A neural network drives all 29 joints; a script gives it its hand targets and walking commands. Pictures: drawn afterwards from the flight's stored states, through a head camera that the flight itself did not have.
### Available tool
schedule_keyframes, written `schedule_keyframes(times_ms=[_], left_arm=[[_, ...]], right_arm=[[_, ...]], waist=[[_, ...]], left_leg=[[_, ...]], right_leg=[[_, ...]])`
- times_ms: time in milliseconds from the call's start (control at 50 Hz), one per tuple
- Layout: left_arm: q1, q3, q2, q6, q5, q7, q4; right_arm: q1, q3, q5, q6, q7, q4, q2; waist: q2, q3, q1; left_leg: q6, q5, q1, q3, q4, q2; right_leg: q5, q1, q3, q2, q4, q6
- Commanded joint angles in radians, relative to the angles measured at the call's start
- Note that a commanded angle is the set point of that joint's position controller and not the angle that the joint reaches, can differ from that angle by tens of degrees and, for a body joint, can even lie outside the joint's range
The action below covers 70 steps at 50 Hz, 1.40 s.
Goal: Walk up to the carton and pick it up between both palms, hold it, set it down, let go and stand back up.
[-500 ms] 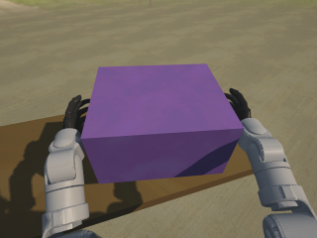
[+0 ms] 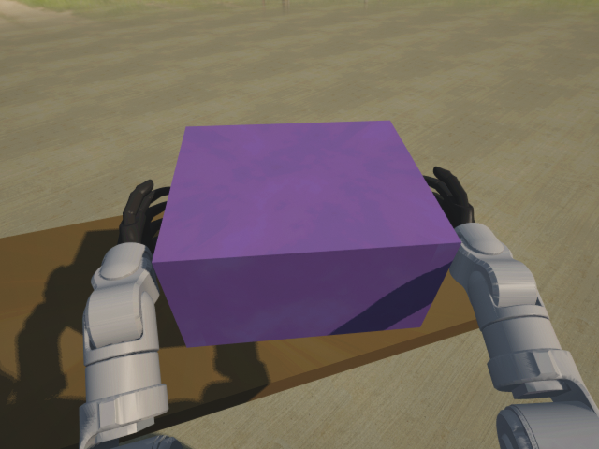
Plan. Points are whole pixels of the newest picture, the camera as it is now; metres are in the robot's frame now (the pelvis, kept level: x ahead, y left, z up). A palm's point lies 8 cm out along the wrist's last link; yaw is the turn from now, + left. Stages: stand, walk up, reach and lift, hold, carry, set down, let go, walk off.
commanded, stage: hold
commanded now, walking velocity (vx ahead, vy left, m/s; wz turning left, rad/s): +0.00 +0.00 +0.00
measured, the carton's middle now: (298, 222) +0.40 +0.00 +0.15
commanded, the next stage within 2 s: none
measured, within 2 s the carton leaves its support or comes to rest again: neither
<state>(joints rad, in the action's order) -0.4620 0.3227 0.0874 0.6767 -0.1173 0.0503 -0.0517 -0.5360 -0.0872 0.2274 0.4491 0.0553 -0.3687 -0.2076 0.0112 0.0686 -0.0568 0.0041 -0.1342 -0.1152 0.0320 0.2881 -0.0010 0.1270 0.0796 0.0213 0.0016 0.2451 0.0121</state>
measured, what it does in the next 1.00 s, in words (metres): stands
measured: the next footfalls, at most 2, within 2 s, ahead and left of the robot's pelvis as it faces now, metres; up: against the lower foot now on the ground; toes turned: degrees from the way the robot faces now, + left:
none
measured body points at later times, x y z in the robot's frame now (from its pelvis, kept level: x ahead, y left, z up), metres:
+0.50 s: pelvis +0.00 +0.00 +0.00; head -0.04 +0.01 +0.45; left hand +0.36 +0.21 +0.18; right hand +0.37 -0.20 +0.18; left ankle +0.02 +0.12 -0.75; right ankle +0.01 -0.13 -0.75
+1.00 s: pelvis +0.00 +0.00 +0.00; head -0.04 +0.01 +0.45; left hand +0.36 +0.21 +0.18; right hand +0.37 -0.20 +0.18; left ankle +0.02 +0.12 -0.75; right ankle +0.01 -0.13 -0.75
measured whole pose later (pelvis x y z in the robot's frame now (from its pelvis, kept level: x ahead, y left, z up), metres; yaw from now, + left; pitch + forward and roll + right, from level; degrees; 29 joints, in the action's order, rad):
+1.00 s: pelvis +0.00 +0.00 +0.00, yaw +1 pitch -2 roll -1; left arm -0.48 0.32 0.10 0.68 -0.11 0.05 -0.08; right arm -0.56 -0.10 0.22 0.48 0.06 -0.37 -0.20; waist 0.02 0.08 -0.06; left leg 0.01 -0.13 -0.13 0.05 0.29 0.00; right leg 0.12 0.09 0.01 0.01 0.24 0.01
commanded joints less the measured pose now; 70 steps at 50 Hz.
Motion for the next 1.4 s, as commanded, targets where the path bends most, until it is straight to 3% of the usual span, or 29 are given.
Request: schedule_keyframes(times_ms=[0,200,220,240,480,1380], left_arm=[[-0.646,-0.501,-0.425,-0.069,0.146,0.141,0.189],[-0.647,-0.499,-0.425,-0.068,0.147,0.141,0.187],[-0.611,-0.509,-0.41,-0.06,0.164,0.141,0.166],[-0.642,-0.507,-0.41,-0.063,0.172,0.137,0.178],[-0.659,-0.486,-0.399,-0.05,0.154,0.155,0.169],[-0.665,-0.492,-0.408,-0.059,0.161,0.151,0.166]], right_arm=[[-0.721,0.387,0.111,-0.063,-0.144,0.364,0.488],[-0.724,0.387,0.11,-0.062,-0.145,0.367,0.488],[-0.794,0.385,0.129,-0.07,-0.139,0.429,0.473],[-0.77,0.385,0.125,-0.061,-0.137,0.411,0.472],[-0.739,0.344,0.108,-0.035,-0.135,0.352,0.464],[-0.756,0.355,0.11,-0.044,-0.138,0.367,0.471]], waist=[[-0.025,0.391,-0.001],[-0.019,0.392,-0.001],[-0.002,0.424,0.035],[-0.001,0.424,0.013],[-0.035,0.402,-0.012],[-0.03,0.411,-0.004]], left_leg=[[0.032,0.211,0.123,-0.035,-0.005,0.05],[0.031,0.206,0.127,-0.036,-0.005,0.051],[0.04,0.231,0.111,-0.039,0.009,0.044],[0.041,0.238,0.119,-0.041,0.012,0.046],[0.047,0.195,0.108,-0.032,-0.001,0.051],[0.047,0.213,0.112,-0.03,0.004,0.05]], right_leg=[[-0.227,-0.107,-0.031,0.051,0.004,-0.011],[-0.226,-0.104,-0.031,0.051,0.002,-0.01],[-0.232,-0.106,-0.057,0.063,-0.001,-0.014],[-0.241,-0.101,-0.048,0.06,-0.001,-0.012],[-0.229,-0.114,-0.043,0.046,-0.008,-0.01],[-0.229,-0.11,-0.049,0.051,-0.003,-0.01]])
